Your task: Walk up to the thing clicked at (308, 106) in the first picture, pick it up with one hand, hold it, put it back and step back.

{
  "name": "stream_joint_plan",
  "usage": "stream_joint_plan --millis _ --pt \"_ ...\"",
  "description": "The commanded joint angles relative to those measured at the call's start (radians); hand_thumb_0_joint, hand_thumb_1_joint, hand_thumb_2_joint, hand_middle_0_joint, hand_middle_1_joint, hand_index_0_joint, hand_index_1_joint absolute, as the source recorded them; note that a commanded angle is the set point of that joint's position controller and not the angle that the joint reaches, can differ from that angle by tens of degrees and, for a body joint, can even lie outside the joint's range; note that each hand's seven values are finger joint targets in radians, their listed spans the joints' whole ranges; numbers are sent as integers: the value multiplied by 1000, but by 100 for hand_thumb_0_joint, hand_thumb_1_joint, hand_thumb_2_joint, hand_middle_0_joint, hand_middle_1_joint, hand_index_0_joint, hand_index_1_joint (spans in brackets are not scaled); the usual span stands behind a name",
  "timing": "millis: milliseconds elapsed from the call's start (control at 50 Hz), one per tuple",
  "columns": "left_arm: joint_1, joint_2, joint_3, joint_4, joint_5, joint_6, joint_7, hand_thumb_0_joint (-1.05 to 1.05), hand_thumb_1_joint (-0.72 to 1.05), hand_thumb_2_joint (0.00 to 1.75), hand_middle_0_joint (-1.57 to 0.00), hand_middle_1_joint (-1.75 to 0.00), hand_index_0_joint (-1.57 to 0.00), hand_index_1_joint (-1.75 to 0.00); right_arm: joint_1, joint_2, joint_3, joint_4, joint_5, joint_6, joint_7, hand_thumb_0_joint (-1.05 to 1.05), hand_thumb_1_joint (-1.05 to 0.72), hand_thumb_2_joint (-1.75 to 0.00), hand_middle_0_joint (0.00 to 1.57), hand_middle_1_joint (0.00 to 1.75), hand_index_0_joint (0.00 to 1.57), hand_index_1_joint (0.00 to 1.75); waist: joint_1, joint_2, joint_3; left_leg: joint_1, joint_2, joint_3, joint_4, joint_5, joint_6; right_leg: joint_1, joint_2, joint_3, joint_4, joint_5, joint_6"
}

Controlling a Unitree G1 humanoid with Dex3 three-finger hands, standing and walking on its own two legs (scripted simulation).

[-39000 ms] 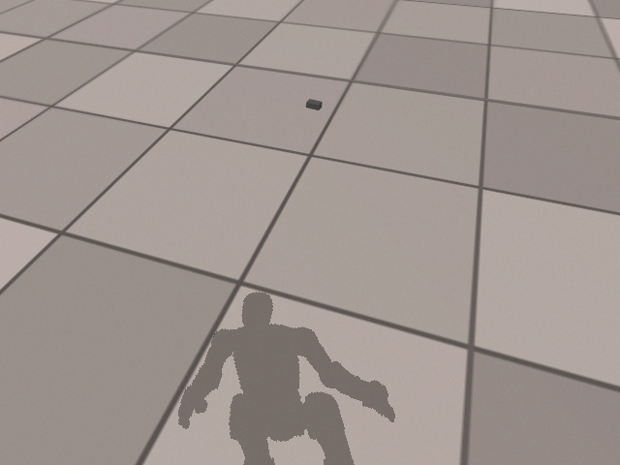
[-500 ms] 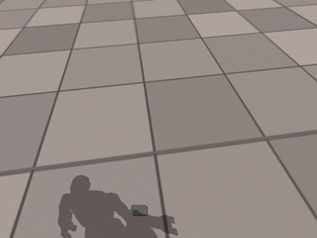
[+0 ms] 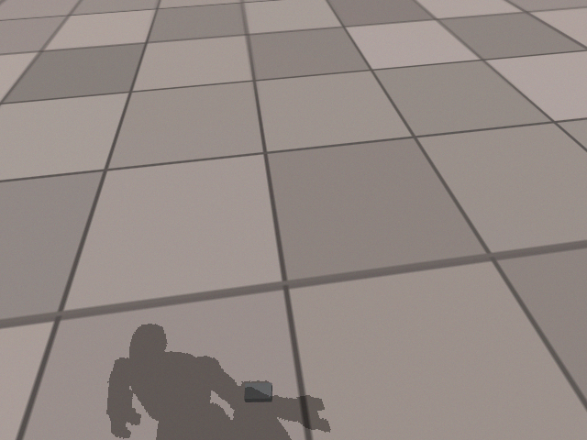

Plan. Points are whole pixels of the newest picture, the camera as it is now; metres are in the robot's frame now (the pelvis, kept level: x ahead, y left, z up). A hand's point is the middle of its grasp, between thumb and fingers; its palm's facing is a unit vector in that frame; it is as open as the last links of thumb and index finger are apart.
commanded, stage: stand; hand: left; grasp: from above
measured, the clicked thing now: (258, 392) +0.45 +0.15 -0.77
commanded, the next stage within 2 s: step back in 0.68 s
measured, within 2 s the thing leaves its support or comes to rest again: neither
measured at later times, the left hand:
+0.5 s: hand out of the picture +0.07 +0.24 -0.16, palm faces +0.01 -0.94 -0.33, open 7.4 cm
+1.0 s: hand out of the picture +0.06 +0.29 -0.17, palm faces -0.03 -0.92 -0.39, open 7.4 cm
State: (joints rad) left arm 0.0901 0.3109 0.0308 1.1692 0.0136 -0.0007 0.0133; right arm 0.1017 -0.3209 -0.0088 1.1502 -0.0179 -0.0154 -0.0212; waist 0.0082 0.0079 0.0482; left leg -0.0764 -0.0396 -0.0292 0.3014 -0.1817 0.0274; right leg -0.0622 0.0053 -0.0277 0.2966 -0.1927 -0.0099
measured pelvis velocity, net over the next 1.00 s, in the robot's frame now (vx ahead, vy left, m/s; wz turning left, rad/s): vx -0.05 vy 0.02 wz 0.00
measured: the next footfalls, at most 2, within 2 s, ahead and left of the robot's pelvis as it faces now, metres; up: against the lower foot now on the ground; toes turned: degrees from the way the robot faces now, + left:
left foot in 1.04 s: -0.05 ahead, +0.14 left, +0.00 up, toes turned -3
right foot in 1.44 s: -0.12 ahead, -0.09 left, +0.00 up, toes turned -1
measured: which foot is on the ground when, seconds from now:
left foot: down 0.00-0.88, up 0.90-1.00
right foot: down 0.00-1.00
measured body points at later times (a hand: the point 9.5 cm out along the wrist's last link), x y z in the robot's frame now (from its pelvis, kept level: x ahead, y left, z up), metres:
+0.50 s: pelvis +0.00 +0.00 +0.00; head +0.00 +0.00 +0.45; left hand +0.07 +0.29 -0.13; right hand +0.07 -0.30 -0.14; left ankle -0.01 +0.10 -0.75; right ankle -0.02 -0.11 -0.75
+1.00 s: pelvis -0.05 +0.02 -0.02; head +0.00 +0.03 +0.43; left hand +0.07 +0.34 -0.15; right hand +0.03 -0.31 -0.13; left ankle -0.07 +0.13 -0.72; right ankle -0.02 -0.11 -0.75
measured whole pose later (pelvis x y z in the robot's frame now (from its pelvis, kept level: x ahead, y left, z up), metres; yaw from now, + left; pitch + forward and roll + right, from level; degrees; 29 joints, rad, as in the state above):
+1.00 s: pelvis -0.05 +0.02 -0.02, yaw +0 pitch -1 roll +1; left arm 0.07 0.41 0.06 0.96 0.02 0.03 0.02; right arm 0.10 -0.39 -0.05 0.99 0.00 0.04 0.02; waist -0.01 -0.05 0.16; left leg -0.32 -0.07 -0.03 0.80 -0.45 0.04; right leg -0.31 -0.04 0.00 0.58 -0.25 0.00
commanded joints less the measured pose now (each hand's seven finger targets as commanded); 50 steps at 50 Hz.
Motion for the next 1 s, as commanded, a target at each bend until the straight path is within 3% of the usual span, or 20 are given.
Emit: stream_joint_plan --millis 0,40,120,240,500,640,660,740,800,820,840,860,880,900,920,940,960,980 --pt "-32 198 35 -50 -2 -27 14 0 90 90 -20 -30 -20 -30 -31 -201 -31 -58 2 -21 -10 0 -90 -90 20 30 20 30 -1 -1 -55 -14 153 -118 -38 221 5 22 -136 112 -44 169 -9" --pt "-34 203 36 -55 1 -29 13 0 90 90 -20 -30 -20 -30 -34 -202 -32 -64 2 -20 -9 0 -90 -90 20 30 20 30 -2 -4 -55 -20 156 -117 -40 193 8 26 -138 111 -48 158 -10" --pt "-34 208 37 -59 -1 -30 12 0 90 90 -20 -30 -20 -30 -32 -207 -32 -65 2 -24 -9 0 -90 -90 20 30 20 30 -1 -1 -79 10 160 -116 -33 245 7 27 -140 113 -38 195 -14" --pt "-37 210 36 -65 -1 -30 12 0 90 90 -20 -30 -20 -30 -27 -209 -30 -68 3 -23 -9 0 -90 -90 20 30 20 30 -5 4 -82 2 161 -113 -33 247 7 35 -140 112 -36 206 -13" --pt "-32 222 31 -66 -2 -30 6 0 90 90 -20 -30 -20 -30 -18 -213 -26 -64 4 -23 -4 0 -90 -90 20 30 20 30 -8 -4 -43 -35 157 -121 -56 147 4 18 -138 119 -51 118 -15" --pt "-20 222 27 -69 -3 -33 5 0 90 90 -20 -30 -20 -30 -20 -221 -25 -66 5 -26 -3 0 -90 -90 20 30 20 30 -4 3 -70 -6 161 -119 -46 199 5 22 -140 117 -42 163 -15" --pt "-13 304 63 -108 -16 -26 10 0 90 90 -20 -30 -20 -30 -57 -270 -48 -90 7 -5 3 0 -90 -90 20 30 20 30 -10 -28 31 -80 141 -111 54 318 11 -68 -126 131 42 330 -16" --pt "6 290 69 -162 -18 -16 18 0 90 90 -20 -30 -20 -30 -25 -258 -58 -127 20 16 7 0 -90 -90 20 30 20 30 -19 -25 -78 -91 123 -85 165 337 34 -41 -135 131 128 371 -68" --pt "0 309 76 -207 -14 -6 17 0 90 90 -20 -30 -20 -30 -18 -255 -65 -158 19 30 13 0 -90 -90 20 30 20 30 -15 -55 -123 -102 72 -55 287 204 29 -93 -210 217 114 332 -135" --pt "-10 328 81 -220 -11 -3 18 0 90 90 -20 -30 -20 -30 -13 -246 -67 -164 19 37 14 0 -90 -90 20 30 20 30 -13 -87 -123 -120 38 -33 363 119 13 -107 -261 257 92 351 -174" --pt "-22 340 86 -240 -6 -2 20 0 90 90 -20 -30 -20 -30 1 -237 -69 -173 16 43 16 0 -90 -90 20 30 20 30 -13 -124 -119 -151 4 -7 444 -26 -1 -117 -319 299 71 375 -219" --pt "-37 356 89 -260 2 -1 23 0 90 90 -20 -30 -20 -30 19 -237 -74 -182 11 51 20 0 -90 -90 20 30 20 30 -13 -177 -107 -169 -20 -8 547 -242 -2 -161 -378 352 51 380 -265" --pt "-42 359 90 -279 13 -2 24 0 90 90 -20 -30 -20 -30 43 -236 -77 -190 7 57 22 0 -90 -90 20 30 20 30 -15 -189 -100 -181 -5 -42 605 -349 4 -183 -406 370 69 406 -288" --pt "-73 361 93 -299 17 -1 24 0 90 90 -20 -30 -20 -30 84 -245 -81 -193 7 58 25 0 -90 -90 20 30 20 30 -37 -200 -97 -171 21 -74 614 -369 15 -220 -415 360 87 410 -282" --pt "-100 348 92 -314 15 0 23 0 90 90 -20 -30 -20 -30 97 -251 -87 -193 12 56 28 0 -90 -90 20 30 20 30 -48 -179 -98 -155 15 -68 621 -367 22 -243 -383 304 113 401 -263" --pt "-127 343 88 -327 19 1 25 0 90 90 -20 -30 -20 -30 115 -249 -90 -198 14 53 31 0 -90 -90 20 30 20 30 -61 -179 -94 -145 26 -62 559 -314 25 -245 -347 270 153 389 -222" --pt "-130 324 80 -333 18 6 22 0 90 90 -20 -30 -20 -30 126 -243 -91 -194 12 46 31 0 -90 -90 20 30 20 30 -62 -151 -95 -133 18 -23 454 -222 20 -233 -291 218 197 353 -183" --pt "-113 317 76 -340 15 14 18 0 90 90 -20 -30 -20 -30 124 -245 -94 -202 8 38 29 0 -90 -90 20 30 20 30 -62 -99 -90 -118 38 -16 281 -10 19 -218 -227 181 272 289 -131"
